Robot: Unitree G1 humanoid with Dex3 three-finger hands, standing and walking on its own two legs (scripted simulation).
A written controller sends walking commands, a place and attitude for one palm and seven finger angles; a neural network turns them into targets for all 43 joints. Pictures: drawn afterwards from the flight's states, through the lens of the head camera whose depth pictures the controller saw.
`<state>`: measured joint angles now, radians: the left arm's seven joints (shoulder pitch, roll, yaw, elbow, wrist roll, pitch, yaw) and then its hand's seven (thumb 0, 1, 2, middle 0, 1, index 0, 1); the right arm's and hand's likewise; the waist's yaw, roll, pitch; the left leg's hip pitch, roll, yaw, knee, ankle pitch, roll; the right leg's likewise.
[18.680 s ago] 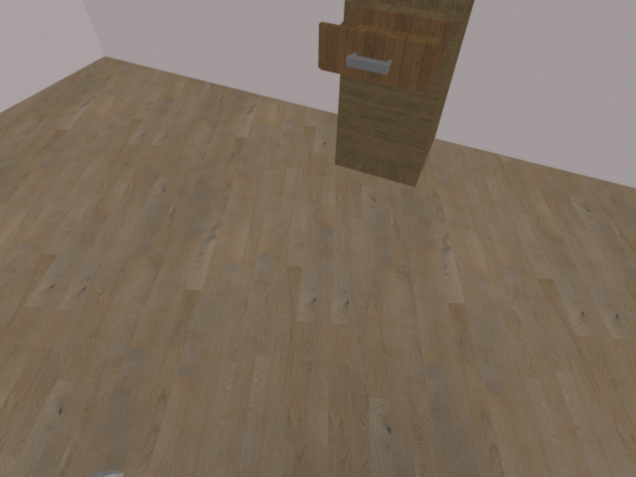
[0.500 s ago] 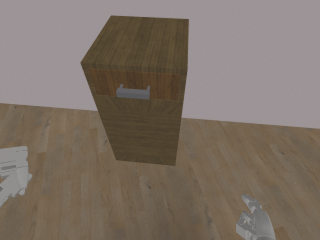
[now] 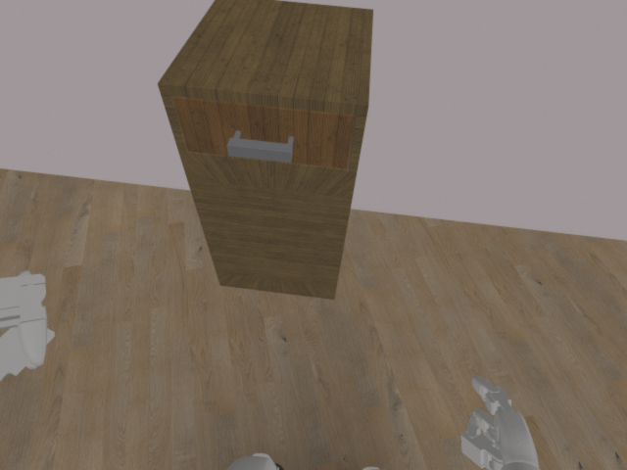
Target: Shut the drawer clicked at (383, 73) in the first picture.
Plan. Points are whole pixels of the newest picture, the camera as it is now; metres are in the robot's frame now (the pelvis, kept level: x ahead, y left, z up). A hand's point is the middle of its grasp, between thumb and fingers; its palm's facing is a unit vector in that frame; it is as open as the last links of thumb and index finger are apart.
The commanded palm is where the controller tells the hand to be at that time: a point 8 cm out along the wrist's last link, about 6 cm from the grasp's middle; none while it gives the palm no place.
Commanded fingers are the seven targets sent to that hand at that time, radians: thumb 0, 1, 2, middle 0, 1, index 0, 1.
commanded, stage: step back with the hand held close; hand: left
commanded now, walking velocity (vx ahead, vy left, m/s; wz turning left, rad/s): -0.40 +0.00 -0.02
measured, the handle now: (262, 143) +0.73 +0.15 -0.06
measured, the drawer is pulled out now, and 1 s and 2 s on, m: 0.00 0.00 0.00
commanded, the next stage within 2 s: stop stepping back and stand still in 0.46 s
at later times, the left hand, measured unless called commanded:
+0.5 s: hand out of the picture +0.11 +0.23 +0.18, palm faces +0.32 -0.85 -0.42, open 3.2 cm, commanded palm +0.05 +0.28 +0.19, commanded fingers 0.00 0.90 0.90 -1.40 -1.60 -1.40 -1.60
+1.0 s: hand out of the picture +0.05 +0.25 +0.19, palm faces +0.25 -0.85 -0.47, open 3.2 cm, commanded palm +0.01 +0.30 +0.19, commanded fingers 0.00 0.90 0.90 -1.40 -1.60 -1.40 -1.60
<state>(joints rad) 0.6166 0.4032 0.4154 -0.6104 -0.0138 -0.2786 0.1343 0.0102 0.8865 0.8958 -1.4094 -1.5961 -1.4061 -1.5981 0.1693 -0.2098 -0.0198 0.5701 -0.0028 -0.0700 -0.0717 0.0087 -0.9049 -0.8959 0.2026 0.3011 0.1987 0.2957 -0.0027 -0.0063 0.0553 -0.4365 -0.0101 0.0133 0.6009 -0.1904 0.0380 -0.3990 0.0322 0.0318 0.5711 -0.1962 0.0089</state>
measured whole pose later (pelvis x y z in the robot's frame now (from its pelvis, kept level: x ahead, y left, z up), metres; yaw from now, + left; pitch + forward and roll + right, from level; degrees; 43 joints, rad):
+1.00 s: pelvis -0.14 +0.03 +0.00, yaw -4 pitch -1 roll -1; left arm 0.68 0.45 0.42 -0.73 -0.06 -0.21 0.12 0.01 0.89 0.90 -1.41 -1.60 -1.41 -1.60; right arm 0.22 -0.15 0.01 0.60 -0.02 -0.10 -0.04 0.01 -0.91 -0.90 0.20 0.30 0.20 0.30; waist -0.03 -0.06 0.00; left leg -0.60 -0.04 0.03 0.81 -0.27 -0.03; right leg -0.22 0.06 -0.04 0.58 -0.36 -0.09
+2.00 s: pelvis -0.15 +0.06 +0.01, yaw -1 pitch -1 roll -1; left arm 0.32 0.20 0.02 1.08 0.01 0.03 0.02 0.01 0.90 0.90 -0.76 -0.96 -0.76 -0.92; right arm 0.28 -0.15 0.00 1.06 -0.02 0.03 -0.02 0.00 -0.91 -0.90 0.20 0.30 0.20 0.29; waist 0.01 0.00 0.08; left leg -0.26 0.00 -0.01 0.46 -0.18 0.01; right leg -0.17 0.01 -0.08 0.43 -0.25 -0.03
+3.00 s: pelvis -0.14 +0.05 +0.02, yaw -3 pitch -2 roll +0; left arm 0.30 0.12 0.01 1.14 0.01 -0.01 0.04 0.00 0.91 0.90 -0.20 -0.30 -0.20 -0.30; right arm 0.28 -0.12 -0.02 1.13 -0.01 0.01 -0.04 0.00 -0.91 -0.90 0.20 0.30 0.19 0.29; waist 0.00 0.01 0.05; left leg -0.21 0.01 0.02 0.42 -0.19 0.00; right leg -0.14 0.02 -0.05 0.43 -0.26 -0.04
